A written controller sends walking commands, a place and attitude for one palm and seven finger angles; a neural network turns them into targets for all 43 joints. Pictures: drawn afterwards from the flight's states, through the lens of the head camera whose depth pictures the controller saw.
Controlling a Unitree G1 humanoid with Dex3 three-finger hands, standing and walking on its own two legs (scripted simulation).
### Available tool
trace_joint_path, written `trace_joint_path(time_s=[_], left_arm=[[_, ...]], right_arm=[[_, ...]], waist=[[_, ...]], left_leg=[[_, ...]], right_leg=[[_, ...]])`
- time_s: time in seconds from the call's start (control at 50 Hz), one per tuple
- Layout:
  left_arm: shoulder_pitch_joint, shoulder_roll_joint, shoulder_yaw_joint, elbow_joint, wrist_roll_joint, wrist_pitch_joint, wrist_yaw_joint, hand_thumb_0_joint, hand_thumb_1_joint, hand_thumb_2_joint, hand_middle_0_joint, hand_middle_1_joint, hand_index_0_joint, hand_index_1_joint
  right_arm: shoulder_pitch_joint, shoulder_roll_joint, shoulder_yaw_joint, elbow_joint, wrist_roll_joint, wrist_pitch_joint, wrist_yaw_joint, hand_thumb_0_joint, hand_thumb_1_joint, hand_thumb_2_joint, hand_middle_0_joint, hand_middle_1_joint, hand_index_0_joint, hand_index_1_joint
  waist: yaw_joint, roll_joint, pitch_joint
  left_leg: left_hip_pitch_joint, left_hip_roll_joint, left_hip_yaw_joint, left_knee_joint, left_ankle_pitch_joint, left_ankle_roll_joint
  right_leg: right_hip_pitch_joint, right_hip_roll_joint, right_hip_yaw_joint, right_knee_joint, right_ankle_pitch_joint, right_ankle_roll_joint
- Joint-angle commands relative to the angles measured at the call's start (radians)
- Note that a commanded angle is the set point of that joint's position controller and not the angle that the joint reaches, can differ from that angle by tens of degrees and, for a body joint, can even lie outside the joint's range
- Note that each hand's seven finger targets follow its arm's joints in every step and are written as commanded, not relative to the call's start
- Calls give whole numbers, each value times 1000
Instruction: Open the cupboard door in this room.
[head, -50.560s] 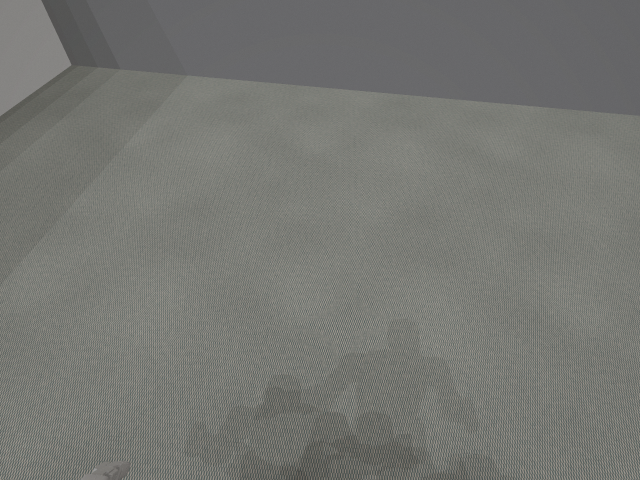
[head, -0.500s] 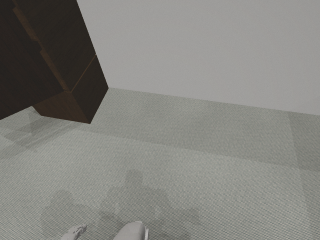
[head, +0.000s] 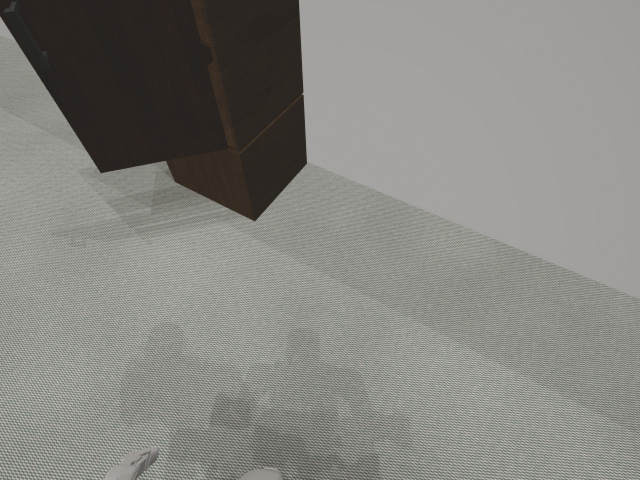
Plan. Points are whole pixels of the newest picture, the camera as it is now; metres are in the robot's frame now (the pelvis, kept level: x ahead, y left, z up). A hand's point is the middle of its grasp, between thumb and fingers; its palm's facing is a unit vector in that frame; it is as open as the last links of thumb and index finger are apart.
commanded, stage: turn to face it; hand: left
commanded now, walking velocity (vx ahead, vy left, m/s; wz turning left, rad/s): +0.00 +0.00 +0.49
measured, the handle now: (29, 36) +0.93 +0.68 +0.06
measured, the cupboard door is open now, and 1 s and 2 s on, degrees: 47 47 47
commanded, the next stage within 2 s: take the last steps up to it in 0.40 s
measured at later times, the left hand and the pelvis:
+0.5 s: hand out of the picture +0.02 +0.22 -0.16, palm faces +0.27 -0.94 -0.23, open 7.4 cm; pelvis +0.01 +0.01 +0.01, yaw +13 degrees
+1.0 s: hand out of the picture -0.05 +0.23 -0.18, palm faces +0.44 -0.88 -0.19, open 7.4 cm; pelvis +0.07 +0.07 +0.00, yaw +22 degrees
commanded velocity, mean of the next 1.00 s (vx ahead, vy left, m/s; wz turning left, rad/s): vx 0.16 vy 0.07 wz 0.23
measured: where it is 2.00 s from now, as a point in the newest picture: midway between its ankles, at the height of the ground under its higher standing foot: (245, 397)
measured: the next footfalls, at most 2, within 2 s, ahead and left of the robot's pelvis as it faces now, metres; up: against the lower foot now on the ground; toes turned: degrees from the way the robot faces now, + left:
left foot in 0.28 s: +0.04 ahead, +0.13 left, +0.00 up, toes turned +13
right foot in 0.60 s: +0.08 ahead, -0.13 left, +0.00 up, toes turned +12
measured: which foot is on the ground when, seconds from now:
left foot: down 0.00-0.00, up 0.02-0.26, down 0.28-0.60, up 0.62-0.94, down 0.96-1.00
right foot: down 0.00-0.28, up 0.30-0.58, down 0.60-0.96, up 0.98-1.00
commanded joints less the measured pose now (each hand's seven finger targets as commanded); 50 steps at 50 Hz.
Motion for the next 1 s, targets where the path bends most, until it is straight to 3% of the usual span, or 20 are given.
trace_joint_path(time_s=[0.0, 0.06, 0.14, 0.22, 0.24, 0.26, 0.28, 0.36, 0.46, 0.52, 0.54, 0.58, 0.6, 0.66, 0.7, 0.84, 0.9, 0.92, 0.94, 0.98], left_arm=[[86, 193, 44, -57, 11, -29, 29, 0, 900, 900, -200, -300, -200, -300], [18, 125, 22, -65, 10, -31, 29, 0, 900, 900, -200, -300, -200, -300], [117, 166, 33, -16, 15, -35, 27, 0, 900, 900, -200, -300, -200, -300], [98, 170, 37, 5, 2, -31, 20, 0, 900, 900, -200, -300, -200, -300], [93, 142, 34, -12, -7, -26, 16, 0, 900, 900, -200, -300, -200, -300], [93, 75, 16, -44, -12, -19, 12, 0, 900, 900, -200, -300, -200, -300], [42, 70, 5, -60, -2, -9, 17, 0, 900, 900, -200, -300, -200, -300], [18, 59, 9, 2, -4, 7, 10, 0, 900, 900, -200, -300, -200, -300], [33, 37, 1, 26, -6, 3, 6, 0, 900, 900, -200, -300, -200, -300], [121, 38, 4, 60, -2, -13, 3, 0, 900, 900, -200, -300, -200, -300], [159, 65, 13, 71, 2, -22, 4, 0, 900, 900, -200, -300, -200, -300], [212, 220, 47, 58, 18, -30, 8, 0, 900, 900, -200, -300, -200, -300], [191, 211, 44, 49, 11, -39, 10, 0, 900, 900, -200, -300, -200, -300], [110, 118, 28, 44, 7, -67, 10, 0, 900, 900, -200, -300, -200, -300], [137, 112, 28, 62, 8, -81, 8, 0, 900, 900, -200, -300, -200, -300], [227, 150, 36, 146, 18, -83, 4, 0, 900, 900, -200, -300, -200, -300], [177, 143, 37, 145, 9, -73, -4, 0, 900, 900, -200, -300, -200, -300], [170, 89, 27, 129, 6, -70, -12, 0, 900, 900, -200, -300, -200, -300], [134, 23, 11, 78, 0, -66, -16, 0, 900, 900, -200, -300, -200, -300], [24, 4, 0, 48, 6, -68, -7, 0, 900, 900, -200, -300, -200, -300]], right_arm=[[-96, -130, -45, -120, -2, -23, 1, 0, -900, -900, 200, 300, 200, 300], [-77, -87, -31, -84, 3, -13, 11, 0, -900, -900, 200, 300, 200, 300], [-131, -41, -7, -82, 12, -25, 15, 0, -900, -900, 200, 300, 200, 300], [-33, -73, -5, -48, 9, -40, 8, 0, -900, -900, 200, 300, 200, 300], [11, -140, -20, -39, 1, -51, 2, 0, -900, -900, 200, 300, 200, 300], [68, -238, -41, -36, -8, -55, -5, 0, -900, -900, 200, 300, 200, 300], [105, -270, -44, -21, -9, -44, -12, 0, -900, -900, 200, 300, 200, 300], [-1, -178, -16, -35, -11, -57, -43, 0, -900, -900, 200, 300, 200, 300], [-6, -170, -16, -17, -11, -53, -41, 0, -900, -900, 200, 300, 200, 300], [-38, -162, -14, -6, -2, -48, -34, 0, -900, -900, 200, 300, 200, 300], [-50, -137, -13, -12, 3, -45, -28, 0, -900, -900, 200, 300, 200, 300], [-105, -85, -6, -71, 2, -41, -6, 0, -900, -900, 200, 300, 200, 300], [-130, -116, -14, -76, -5, -41, 1, 0, -900, -900, 200, 300, 200, 300], [-99, -98, -20, -37, -6, -38, 20, 0, -900, -900, 200, 300, 200, 300], [-92, -64, -14, -25, -1, -39, 29, 0, -900, -900, 200, 300, 200, 300], [-144, -15, 10, -38, 5, -65, 44, 0, -900, -900, 200, 300, 200, 300], [54, -63, 4, 26, -3, -87, 27, 0, -900, -900, 200, 300, 200, 300], [197, -154, -20, 63, -9, -95, 13, 0, -900, -900, 200, 300, 200, 300], [338, -256, -48, 88, -21, -98, -7, 0, -900, -900, 200, 300, 200, 300], [298, -223, -32, 93, -17, -96, -25, 0, -900, -900, 200, 300, 200, 300]], waist=[[44, -267, -84], [4, -244, -68], [56, -223, -100], [2, -194, -138], [-24, -40, -180], [-49, 251, -195], [-70, 221, -185], [-14, 153, -121], [-10, 151, -140], [36, 129, -140], [58, 67, -121], [119, -314, -12], [101, -237, 21], [39, -214, 20], [44, -204, -4], [81, -233, -20], [-20, -137, -79], [-82, 80, -155], [-134, 328, -190], [-103, 195, -120]], left_leg=[[-213, 12, 31, 521, -280, -3], [-174, 47, 94, 515, -204, -29], [-76, 20, 182, 205, -203, -28], [168, 17, 184, -138, 42, -2], [323, 125, 72, -195, 248, 43], [435, 384, -242, -210, 613, 184], [345, 449, -255, -226, 595, 266], [234, 309, -142, -237, 525, 216], [221, 266, -100, -233, 487, 191], [114, 204, -73, -206, 189, 143], [8, 146, -40, -149, -36, 101], [-278, -18, 104, 306, -333, 10], [-294, 32, 40, 454, -256, 15], [-285, 93, 50, 524, -61, -9], [-247, 91, 100, 431, -30, -24], [-86, 59, 206, 55, -64, -8], [282, 3, 280, -155, 17, 16], [483, 142, 99, -188, -47, 69], [579, 393, -274, -316, -86, 181], [413, 424, -285, -365, -160, 257]], right_leg=[[119, -384, 361, -331, 92, -201], [138, -265, 86, -228, 438, -154], [255, -269, 25, -145, 683, -144], [170, -239, -38, -10, 583, -63], [33, -196, -87, 113, 420, -10], [-194, -73, -123, 306, -149, 56], [-183, -54, -37, 428, -335, 38], [-178, -42, 28, 472, -178, 28], [-37, 8, -19, 215, -144, 18], [148, 37, -50, -28, 3, 10], [254, -1, -17, -167, 8, 1], [245, -412, 489, -465, -345, -179], [159, -421, 510, -479, -378, -215], [168, -308, 232, -423, -99, -147], [206, -282, 118, -401, 61, -127], [247, -304, 16, -320, 240, -119], [77, -225, -77, -123, 241, -64], [-80, -145, -144, 133, 118, -25], [-316, -20, -175, 432, -280, 15], [-410, -57, -22, 667, -232, -40]])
